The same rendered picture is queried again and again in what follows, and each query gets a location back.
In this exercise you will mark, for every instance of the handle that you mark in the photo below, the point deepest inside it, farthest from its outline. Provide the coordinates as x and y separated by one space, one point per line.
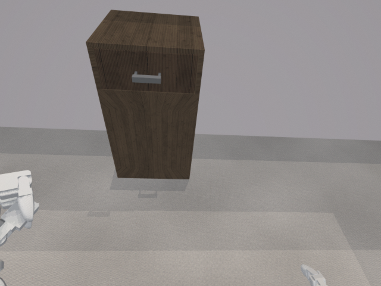
139 78

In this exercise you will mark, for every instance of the right robot hand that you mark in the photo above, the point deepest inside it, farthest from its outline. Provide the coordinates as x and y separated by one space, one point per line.
315 277

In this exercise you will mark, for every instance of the cabinet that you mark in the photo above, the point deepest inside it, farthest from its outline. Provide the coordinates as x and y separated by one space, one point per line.
151 134

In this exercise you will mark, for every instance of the left robot hand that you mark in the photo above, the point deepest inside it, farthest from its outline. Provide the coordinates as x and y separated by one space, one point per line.
16 195

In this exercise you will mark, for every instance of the drawer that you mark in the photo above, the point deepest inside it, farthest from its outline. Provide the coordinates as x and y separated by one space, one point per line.
116 67

